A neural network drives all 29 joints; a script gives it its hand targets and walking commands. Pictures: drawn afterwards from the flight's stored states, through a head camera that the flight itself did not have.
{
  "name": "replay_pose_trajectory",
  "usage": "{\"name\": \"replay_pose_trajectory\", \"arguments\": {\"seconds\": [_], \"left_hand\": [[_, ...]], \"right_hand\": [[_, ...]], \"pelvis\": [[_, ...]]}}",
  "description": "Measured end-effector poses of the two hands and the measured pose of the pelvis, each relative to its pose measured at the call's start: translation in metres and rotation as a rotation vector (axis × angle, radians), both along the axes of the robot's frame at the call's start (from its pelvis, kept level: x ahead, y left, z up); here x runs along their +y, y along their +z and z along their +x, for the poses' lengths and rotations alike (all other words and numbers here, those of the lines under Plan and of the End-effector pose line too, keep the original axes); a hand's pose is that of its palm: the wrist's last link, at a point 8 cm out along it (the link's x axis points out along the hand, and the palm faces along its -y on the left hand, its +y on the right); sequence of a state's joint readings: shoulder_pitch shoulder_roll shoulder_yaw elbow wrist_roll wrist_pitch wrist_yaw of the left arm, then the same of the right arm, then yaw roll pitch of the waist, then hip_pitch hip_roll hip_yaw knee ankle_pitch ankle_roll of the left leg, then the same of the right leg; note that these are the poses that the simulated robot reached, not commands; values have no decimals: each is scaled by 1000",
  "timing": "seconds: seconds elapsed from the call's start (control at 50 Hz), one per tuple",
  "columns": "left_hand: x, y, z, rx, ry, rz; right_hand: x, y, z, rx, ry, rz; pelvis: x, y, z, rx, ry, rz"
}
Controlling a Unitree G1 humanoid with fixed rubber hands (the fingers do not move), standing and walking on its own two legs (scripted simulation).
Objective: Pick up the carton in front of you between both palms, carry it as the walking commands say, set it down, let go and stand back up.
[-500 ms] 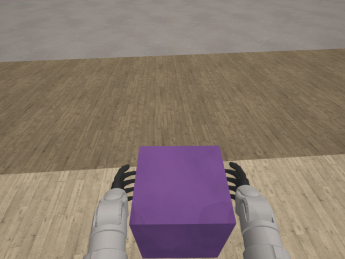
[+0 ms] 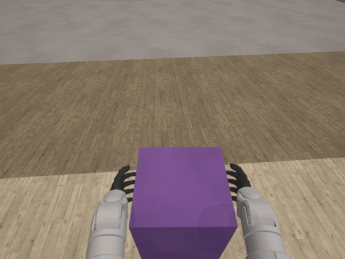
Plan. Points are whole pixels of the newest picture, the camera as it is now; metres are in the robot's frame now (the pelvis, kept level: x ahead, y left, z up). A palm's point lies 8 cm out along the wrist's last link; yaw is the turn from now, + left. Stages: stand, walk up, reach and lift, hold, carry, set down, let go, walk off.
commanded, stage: reach and lift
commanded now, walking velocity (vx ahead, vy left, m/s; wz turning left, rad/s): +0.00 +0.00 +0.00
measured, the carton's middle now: (180, 206) +0.30 +0.00 -0.05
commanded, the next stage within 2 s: hold in 0.24 s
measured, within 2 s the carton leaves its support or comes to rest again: neither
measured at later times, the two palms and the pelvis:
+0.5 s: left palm (116, 194) +0.28 +0.15 +0.05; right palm (246, 191) +0.28 -0.15 +0.05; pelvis +0.00 +0.00 +0.00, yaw +0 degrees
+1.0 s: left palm (116, 193) +0.28 +0.15 +0.05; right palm (246, 190) +0.28 -0.15 +0.05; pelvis -0.01 +0.00 +0.00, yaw +0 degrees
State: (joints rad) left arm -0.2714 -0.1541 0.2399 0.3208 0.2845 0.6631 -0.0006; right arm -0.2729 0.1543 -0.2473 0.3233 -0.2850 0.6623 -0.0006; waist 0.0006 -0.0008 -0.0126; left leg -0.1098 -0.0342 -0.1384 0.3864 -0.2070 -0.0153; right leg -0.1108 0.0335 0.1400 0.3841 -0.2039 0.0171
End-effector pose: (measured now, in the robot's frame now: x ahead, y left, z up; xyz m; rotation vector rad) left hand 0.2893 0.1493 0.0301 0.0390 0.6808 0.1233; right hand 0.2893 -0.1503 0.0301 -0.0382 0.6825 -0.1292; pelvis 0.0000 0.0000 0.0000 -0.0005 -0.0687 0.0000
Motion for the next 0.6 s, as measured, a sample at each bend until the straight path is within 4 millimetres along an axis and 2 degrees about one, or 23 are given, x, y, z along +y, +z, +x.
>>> {"name": "replay_pose_trajectory", "arguments": {"seconds": [0.26, 0.42, 0.6], "left_hand": [[0, 6, -2, -4, 0, 3], [0, 21, -7, -34, 4, -1], [0, 20, -11, -10, 7, -6]], "right_hand": [[0, 7, -2, -4, 4, -3], [0, 22, -6, -34, 1, 0], [0, 20, -10, -10, -3, 5]], "pelvis": [[-1, 1, 2, -16, 2, 0], [-1, 2, 0, -39, 2, 0], [-1, 1, -8, -54, 2, -1]]}}
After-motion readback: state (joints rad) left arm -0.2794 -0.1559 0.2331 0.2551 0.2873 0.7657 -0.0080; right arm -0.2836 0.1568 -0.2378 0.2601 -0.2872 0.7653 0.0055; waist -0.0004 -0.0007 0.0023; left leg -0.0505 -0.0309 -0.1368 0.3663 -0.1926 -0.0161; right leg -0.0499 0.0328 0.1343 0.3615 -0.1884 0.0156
